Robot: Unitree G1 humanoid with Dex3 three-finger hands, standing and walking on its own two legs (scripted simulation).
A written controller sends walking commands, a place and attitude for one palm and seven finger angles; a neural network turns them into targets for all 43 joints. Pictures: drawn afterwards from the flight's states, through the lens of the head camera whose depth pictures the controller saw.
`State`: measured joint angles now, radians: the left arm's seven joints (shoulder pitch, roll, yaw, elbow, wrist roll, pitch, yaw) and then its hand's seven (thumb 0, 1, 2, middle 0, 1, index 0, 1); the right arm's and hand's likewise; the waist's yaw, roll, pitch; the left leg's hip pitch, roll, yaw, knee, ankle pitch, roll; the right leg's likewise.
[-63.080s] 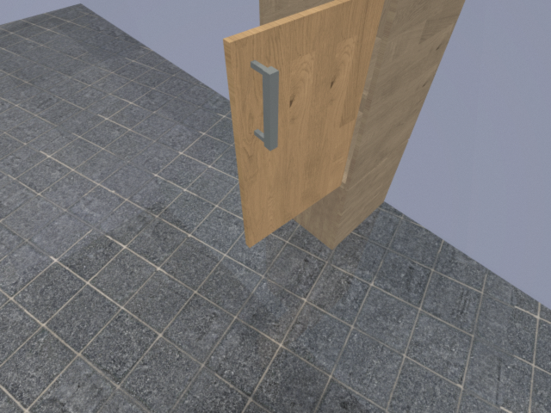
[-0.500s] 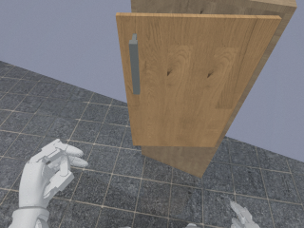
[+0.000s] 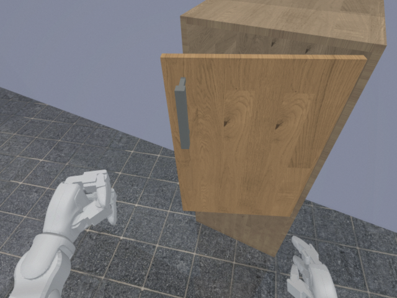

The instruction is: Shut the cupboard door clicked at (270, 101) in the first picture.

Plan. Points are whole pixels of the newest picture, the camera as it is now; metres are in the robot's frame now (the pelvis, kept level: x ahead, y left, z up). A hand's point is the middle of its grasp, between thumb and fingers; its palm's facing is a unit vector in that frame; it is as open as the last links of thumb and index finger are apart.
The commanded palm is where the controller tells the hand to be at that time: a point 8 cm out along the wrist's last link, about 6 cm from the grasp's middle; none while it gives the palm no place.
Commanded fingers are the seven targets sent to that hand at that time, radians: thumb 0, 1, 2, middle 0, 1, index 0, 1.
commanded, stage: raise the hand and make a fist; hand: left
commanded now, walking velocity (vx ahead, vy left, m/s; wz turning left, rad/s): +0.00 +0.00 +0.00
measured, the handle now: (184, 115) +0.46 +0.09 +0.15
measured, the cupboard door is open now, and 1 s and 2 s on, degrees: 23 23 23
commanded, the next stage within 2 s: bring the fist close to the handle in 0.48 s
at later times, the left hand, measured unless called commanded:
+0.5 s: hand (89, 201) +0.22 +0.20 +0.15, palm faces +0.12 -0.99 -0.05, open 3.1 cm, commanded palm +0.19 +0.24 +0.15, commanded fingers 0.00 0.90 0.90 -1.30 -1.50 -1.30 -1.50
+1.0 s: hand (141, 180) +0.27 +0.13 +0.15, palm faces -0.02 -1.00 -0.02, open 3.1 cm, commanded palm +0.25 +0.18 +0.15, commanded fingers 0.00 0.90 0.90 -1.30 -1.50 -1.30 -1.50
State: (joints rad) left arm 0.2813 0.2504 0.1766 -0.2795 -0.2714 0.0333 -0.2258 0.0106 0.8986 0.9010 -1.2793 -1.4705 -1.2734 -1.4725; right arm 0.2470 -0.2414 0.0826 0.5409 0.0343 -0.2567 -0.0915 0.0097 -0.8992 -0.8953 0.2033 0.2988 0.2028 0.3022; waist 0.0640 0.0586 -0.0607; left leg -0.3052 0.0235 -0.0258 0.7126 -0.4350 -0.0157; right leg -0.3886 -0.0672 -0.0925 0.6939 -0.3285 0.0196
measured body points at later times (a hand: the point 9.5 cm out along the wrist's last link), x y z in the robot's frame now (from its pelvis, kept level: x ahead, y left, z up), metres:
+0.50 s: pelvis -0.02 +0.00 +0.01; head -0.04 +0.00 +0.46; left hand +0.21 +0.26 +0.16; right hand +0.16 -0.21 -0.05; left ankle -0.04 +0.13 -0.72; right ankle +0.02 -0.13 -0.72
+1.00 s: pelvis -0.02 +0.01 +0.01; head -0.03 -0.01 +0.46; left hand +0.27 +0.19 +0.15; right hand +0.16 -0.21 -0.06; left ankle -0.04 +0.13 -0.72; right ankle +0.02 -0.13 -0.72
